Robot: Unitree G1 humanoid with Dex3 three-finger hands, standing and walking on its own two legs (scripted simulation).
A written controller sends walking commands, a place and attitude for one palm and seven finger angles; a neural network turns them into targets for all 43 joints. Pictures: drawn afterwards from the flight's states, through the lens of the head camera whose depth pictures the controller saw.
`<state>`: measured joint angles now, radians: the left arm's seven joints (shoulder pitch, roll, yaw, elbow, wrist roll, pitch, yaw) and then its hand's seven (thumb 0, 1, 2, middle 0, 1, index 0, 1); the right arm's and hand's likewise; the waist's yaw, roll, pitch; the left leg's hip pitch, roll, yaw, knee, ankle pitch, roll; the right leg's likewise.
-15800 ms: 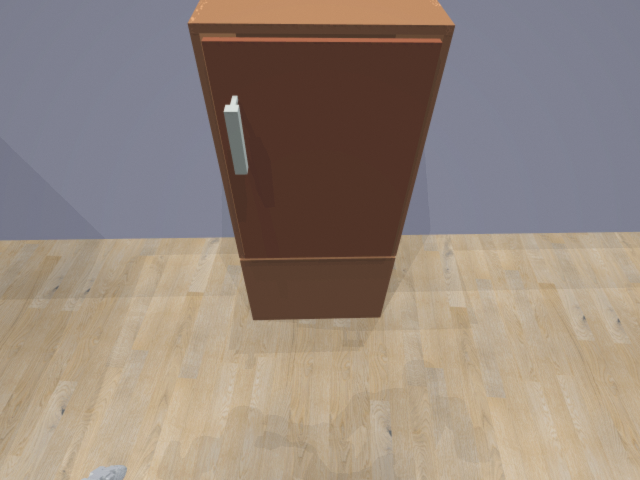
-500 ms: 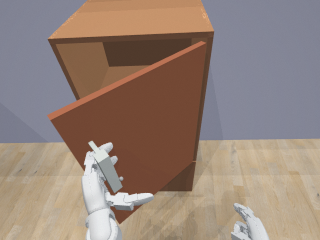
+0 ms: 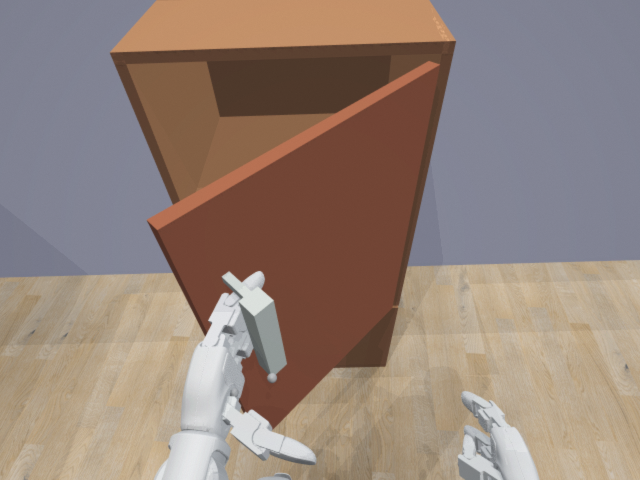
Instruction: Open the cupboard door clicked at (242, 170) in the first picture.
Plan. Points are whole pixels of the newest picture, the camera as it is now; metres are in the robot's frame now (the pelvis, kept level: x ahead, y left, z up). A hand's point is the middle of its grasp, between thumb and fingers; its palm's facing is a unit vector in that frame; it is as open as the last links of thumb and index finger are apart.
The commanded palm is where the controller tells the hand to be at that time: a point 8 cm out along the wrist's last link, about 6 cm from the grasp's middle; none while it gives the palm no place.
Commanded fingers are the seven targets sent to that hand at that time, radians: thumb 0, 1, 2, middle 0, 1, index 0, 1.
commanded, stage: slide the hand sideways off the handle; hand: left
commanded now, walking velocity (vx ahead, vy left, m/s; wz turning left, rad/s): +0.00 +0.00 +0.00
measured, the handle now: (253, 324) +0.28 +0.10 +0.08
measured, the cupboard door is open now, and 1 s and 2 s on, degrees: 45 44 44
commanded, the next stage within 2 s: draw the hand back to the body in 0.92 s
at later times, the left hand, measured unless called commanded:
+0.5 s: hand (236, 407) +0.19 +0.10 +0.09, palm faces +0.00 -1.00 +0.01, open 15.9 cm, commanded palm +0.15 +0.16 +0.09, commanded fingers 0.00 -0.50 0.30 -0.15 -0.30 -0.15 -0.30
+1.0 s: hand (175, 443) +0.15 +0.15 +0.08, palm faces +0.08 -1.00 -0.01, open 16.2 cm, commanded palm +0.12 +0.20 +0.09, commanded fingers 0.00 -0.50 0.30 -0.15 -0.30 -0.15 -0.30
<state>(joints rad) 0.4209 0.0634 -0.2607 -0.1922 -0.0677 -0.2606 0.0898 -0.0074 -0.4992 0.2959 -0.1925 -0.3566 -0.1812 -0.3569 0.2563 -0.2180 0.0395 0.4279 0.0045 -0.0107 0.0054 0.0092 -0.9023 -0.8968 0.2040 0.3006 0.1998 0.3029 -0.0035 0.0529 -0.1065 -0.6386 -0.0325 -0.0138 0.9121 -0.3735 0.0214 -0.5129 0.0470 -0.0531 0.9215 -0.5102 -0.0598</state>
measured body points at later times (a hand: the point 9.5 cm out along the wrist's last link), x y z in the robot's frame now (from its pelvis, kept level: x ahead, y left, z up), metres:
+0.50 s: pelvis +0.00 +0.01 -0.01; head +0.01 +0.00 +0.44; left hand +0.18 +0.15 +0.09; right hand +0.19 -0.20 -0.07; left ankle +0.05 +0.11 -0.69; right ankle -0.02 -0.08 -0.69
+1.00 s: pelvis +0.01 -0.01 -0.01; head +0.02 -0.02 +0.44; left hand +0.14 +0.20 +0.09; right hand +0.20 -0.23 -0.08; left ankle +0.05 +0.11 -0.69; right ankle -0.02 -0.08 -0.69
